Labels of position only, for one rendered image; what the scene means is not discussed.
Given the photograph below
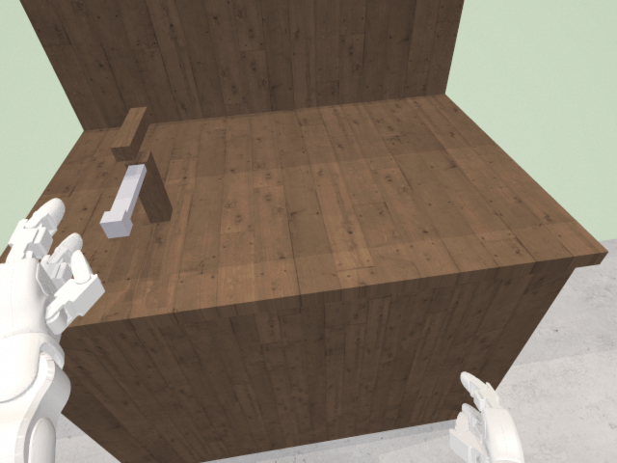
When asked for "left robot hand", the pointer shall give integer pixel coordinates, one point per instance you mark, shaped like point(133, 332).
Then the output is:
point(41, 296)

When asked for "right robot hand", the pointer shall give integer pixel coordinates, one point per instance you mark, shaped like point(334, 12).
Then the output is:
point(496, 436)

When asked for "tap lever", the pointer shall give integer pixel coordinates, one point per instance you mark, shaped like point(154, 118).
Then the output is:
point(116, 222)

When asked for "robot left forearm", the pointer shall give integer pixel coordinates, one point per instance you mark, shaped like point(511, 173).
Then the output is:
point(33, 392)

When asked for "counter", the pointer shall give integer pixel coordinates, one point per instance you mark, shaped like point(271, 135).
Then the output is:
point(323, 241)

